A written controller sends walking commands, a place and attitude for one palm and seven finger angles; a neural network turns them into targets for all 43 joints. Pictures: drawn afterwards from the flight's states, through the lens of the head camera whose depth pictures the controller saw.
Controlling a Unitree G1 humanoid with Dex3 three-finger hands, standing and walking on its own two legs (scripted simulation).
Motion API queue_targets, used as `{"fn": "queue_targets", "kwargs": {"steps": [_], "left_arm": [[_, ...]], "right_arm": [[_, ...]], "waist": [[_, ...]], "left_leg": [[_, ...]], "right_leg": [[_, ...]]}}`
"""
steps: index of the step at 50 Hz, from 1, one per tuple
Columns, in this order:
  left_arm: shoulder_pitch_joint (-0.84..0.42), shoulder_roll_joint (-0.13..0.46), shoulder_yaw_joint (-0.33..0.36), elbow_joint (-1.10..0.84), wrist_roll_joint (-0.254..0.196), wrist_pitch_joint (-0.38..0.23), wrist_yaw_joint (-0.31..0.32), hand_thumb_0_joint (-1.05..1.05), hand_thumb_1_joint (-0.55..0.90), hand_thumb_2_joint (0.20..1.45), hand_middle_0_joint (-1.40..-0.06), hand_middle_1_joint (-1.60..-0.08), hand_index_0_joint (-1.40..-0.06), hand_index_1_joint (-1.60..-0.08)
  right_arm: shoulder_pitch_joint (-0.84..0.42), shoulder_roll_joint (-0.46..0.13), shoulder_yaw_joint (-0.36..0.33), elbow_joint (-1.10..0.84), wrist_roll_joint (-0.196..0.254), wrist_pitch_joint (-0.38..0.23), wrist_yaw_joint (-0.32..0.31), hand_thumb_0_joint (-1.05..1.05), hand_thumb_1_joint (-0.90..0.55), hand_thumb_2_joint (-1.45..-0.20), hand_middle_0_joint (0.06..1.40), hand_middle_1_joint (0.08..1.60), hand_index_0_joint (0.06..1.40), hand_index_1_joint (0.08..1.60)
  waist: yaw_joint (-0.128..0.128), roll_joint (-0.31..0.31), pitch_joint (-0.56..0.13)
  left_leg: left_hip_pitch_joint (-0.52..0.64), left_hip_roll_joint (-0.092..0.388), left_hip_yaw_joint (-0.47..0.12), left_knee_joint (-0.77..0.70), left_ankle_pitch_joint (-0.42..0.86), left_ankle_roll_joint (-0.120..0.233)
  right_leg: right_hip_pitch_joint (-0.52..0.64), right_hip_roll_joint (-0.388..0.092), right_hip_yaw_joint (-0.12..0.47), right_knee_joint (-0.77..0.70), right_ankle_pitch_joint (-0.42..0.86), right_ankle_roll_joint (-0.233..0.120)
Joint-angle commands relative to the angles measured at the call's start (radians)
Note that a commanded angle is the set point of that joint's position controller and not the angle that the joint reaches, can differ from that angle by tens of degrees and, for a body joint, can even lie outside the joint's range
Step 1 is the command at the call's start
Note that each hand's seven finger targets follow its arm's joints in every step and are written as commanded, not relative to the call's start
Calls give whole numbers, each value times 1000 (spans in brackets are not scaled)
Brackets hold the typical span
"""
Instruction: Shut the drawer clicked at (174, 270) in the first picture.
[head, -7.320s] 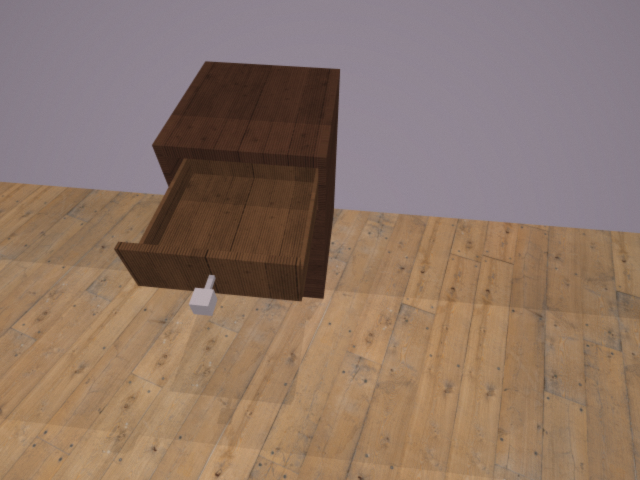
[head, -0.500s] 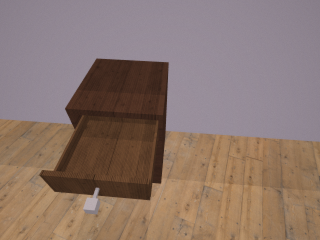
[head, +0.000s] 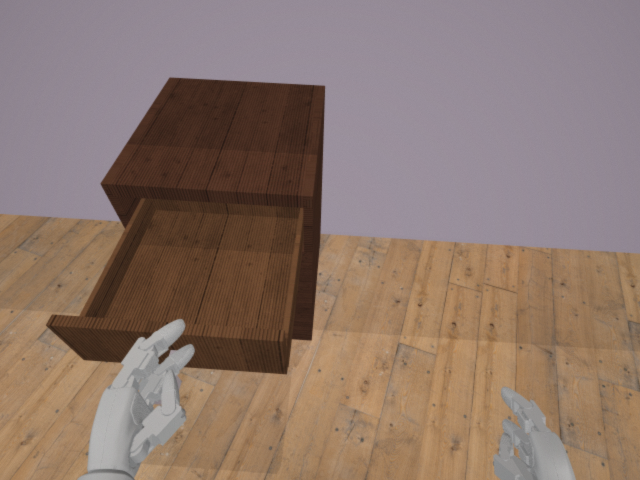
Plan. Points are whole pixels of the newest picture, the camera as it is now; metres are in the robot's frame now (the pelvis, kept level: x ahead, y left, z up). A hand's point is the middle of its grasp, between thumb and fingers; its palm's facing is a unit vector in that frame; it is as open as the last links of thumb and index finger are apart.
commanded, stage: raise the hand and make a fist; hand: left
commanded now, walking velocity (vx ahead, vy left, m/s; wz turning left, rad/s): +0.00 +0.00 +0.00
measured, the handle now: (167, 375) +0.32 +0.27 -0.18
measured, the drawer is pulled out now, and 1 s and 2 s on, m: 0.30 0.30 0.30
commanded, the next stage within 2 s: bring the fist close to the handle in 1.62 s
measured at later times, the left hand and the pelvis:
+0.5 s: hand out of the picture +0.15 +0.20 -0.05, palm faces -0.04 -1.00 -0.05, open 4.1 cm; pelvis -0.04 -0.02 -0.08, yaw +1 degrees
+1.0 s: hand out of the picture +0.13 +0.23 -0.07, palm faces -0.02 -1.00 -0.05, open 3.1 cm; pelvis -0.04 +0.01 -0.09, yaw +0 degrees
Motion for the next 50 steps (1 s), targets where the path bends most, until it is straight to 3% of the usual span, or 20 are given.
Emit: {"fn": "queue_targets", "kwargs": {"steps": [1, 3, 4, 5, 6, 9, 11, 14, 15, 16, 18, 20, 24, 28, 29, 31, 41, 45, 47, 50], "left_arm": [[291, 155, 164, -18, -4, -273, -193, 0, 900, 900, -500, -625, -500, -625], [263, 140, 156, -129, -42, -238, -214, 0, 900, 900, -540, -668, -540, -668], [229, 165, 178, -193, -60, -213, -208, 0, 900, 900, -560, -690, -560, -690], [186, 166, 175, -266, -80, -195, -200, 0, 900, 900, -580, -712, -580, -712], [155, 186, 200, -316, -82, -186, -186, 0, 900, 900, -600, -733, -600, -733], [60, 199, 195, -456, -86, -208, -181, 0, 900, 900, -660, -798, -660, -798], [67, 178, 167, -412, -89, -218, -219, 0, 900, 900, -700, -842, -700, -842], [-19, 193, 141, -334, -112, -199, -305, 0, 900, 900, -760, -907, -760, -907], [-26, 217, 171, -294, -126, -181, -330, 0, 900, 900, -780, -928, -780, -928], [-6, 251, 217, -265, -136, -158, -349, 0, 900, 900, -800, -950, -800, -950], [8, 265, 255, -241, -169, -110, -375, 0, 900, 900, -840, -993, -840, -993], [53, 279, 313, -203, -198, -61, -376, 0, 900, 900, -880, -1037, -880, -1037], [49, 290, 340, -223, -199, -40, -334, 0, 900, 900, -960, -1123, -960, -1123], [66, 260, 294, -223, -175, -66, -301, 0, 900, 900, -1040, -1210, -1040, -1210], [74, 255, 290, -179, -171, -68, -298, 0, 900, 900, -1060, -1232, -1060, -1232], [69, 262, 286, -200, -163, -90, -294, 0, 900, 900, -1100, -1275, -1100, -1275], [114, 265, 290, -248, -161, -151, -274, 0, 900, 900, -1300, -1492, -1300, -1492], [118, 252, 256, -273, -151, -134, -288, 0, 900, 900, -1380, -1578, -1380, -1578], [113, 238, 234, -296, -148, -124, -287, 0, 900, 900, -1400, -1600, -1400, -1600], [112, 257, 256, -308, -145, -105, -283, 0, 900, 900, -1400, -1600, -1400, -1600]], "right_arm": [[-141, -85, -67, -233, 6, -29, 43, 0, -900, -900, 200, 300, 200, 300], [-172, -80, -62, -304, 13, 4, 35, 0, -900, -900, 200, 300, 200, 300], [-170, -76, -63, -316, 18, 21, 27, 0, -900, -900, 200, 300, 200, 300], [-170, -71, -58, -336, 21, 33, 17, 0, -900, -900, 200, 300, 200, 300], [-147, -64, -60, -333, 22, 41, 10, 0, -900, -900, 200, 300, 200, 300], [-96, -54, -52, -312, 17, 46, -17, 0, -900, -900, 200, 300, 200, 300], [-92, -44, -45, -277, 16, 37, -27, 0, -900, -900, 200, 300, 200, 300], [-104, -65, -27, -234, 26, 3, -41, 0, -900, -900, 200, 300, 200, 300], [-104, -66, -26, -220, 32, -8, -44, 0, -900, -900, 200, 300, 200, 300], [-110, -73, -26, -218, 38, -16, -49, 0, -900, -900, 200, 300, 200, 300], [-126, -70, -24, -220, 48, -29, -56, 0, -900, -900, 200, 300, 200, 300], [-139, -58, -21, -217, 53, -24, -54, 0, -900, -900, 200, 300, 200, 300], [-155, -46, -22, -208, 51, -25, -54, 0, -900, -900, 200, 300, 200, 300], [-142, -48, -28, -204, 52, -32, -46, 0, -900, -900, 200, 300, 200, 300], [-149, -51, -28, -200, 52, -29, -48, 0, -900, -900, 200, 300, 200, 300], [-132, -64, -31, -209, 54, -33, -48, 0, -900, -900, 200, 300, 200, 300], [-110, -76, -38, -226, 50, -27, -47, 0, -900, -900, 200, 300, 200, 300], [-112, -86, -31, -235, 45, -20, -38, 0, -900, -900, 200, 300, 200, 300], [-114, -93, -29, -245, 45, -18, -37, 0, -900, -900, 200, 300, 200, 300], [-112, -95, -27, -252, 40, -11, -34, 0, -900, -900, 200, 300, 200, 300]], "waist": [[101, -35, -119], [110, 2, -181], [108, 35, -194], [96, 72, -213], [88, 101, -229], [28, 91, -264], [2, 107, -219], [-37, 98, -169], [-35, 62, -180], [-14, 46, -208], [10, 26, -263], [41, 20, -292], [64, 31, -304], [50, 14, -249], [43, -9, -206], [46, 14, -219], [41, 70, -233], [35, 117, -233], [27, 105, -228], [36, 106, -250]], "left_leg": [[-261, -15, -59, 144, 214, -52], [-300, -25, -45, 175, 190, -39], [-309, -22, -52, 184, 172, -38], [-319, -20, -54, 205, 158, -32], [-302, -6, -72, 204, 155, -31], [-310, 20, -99, 283, 203, -11], [-343, 30, -109, 308, 176, -8], [-398, 36, -123, 356, 120, 2], [-423, 36, -125, 363, 90, 1], [-446, 34, -124, 362, 71, 2], [-468, 30, -124, 365, 67, 4], [-477, 27, -126, 351, 79, -1], [-474, 29, -129, 333, 89, -3], [-491, 23, -122, 312, 31, -4], [-507, 26, -124, 316, 13, -3], [-502, 21, -121, 307, -10, -2], [-460, 21, -131, 309, 16, -5], [-417, 23, -151, 295, 27, -9], [-399, 24, -165, 291, 20, -9], [-390, 24, -178, 293, 47, -18]], "right_leg": [[18, -14, 123, 108, 209, 10], [37, -16, 156, 133, 193, 16], [19, -10, 164, 132, 160, 16], [17, -13, 191, 122, 136, 21], [-22, 0, 163, 138, 100, 13], [-58, 7, 182, 154, 192, 33], [-90, 3, 187, 133, 154, 37], [-168, 9, 189, 125, 43, 37], [-157, 3, 195, 112, -11, 43], [-134, -1, 203, 106, -67, 42], [-80, -16, 226, 95, -99, 52], [-31, -25, 229, 94, -95, 58], [-36, -29, 222, 105, -108, 57], [-111, -22, 201, 96, -232, 48], [-145, -18, 198, 94, -260, 45], [-168, -14, 182, 109, -293, 38], [-233, 7, 131, 181, -200, 24], [-292, 19, 85, 225, -151, 17], [-321, 23, 69, 237, -140, 18], [-338, 28, 45, 270, -108, 15]]}}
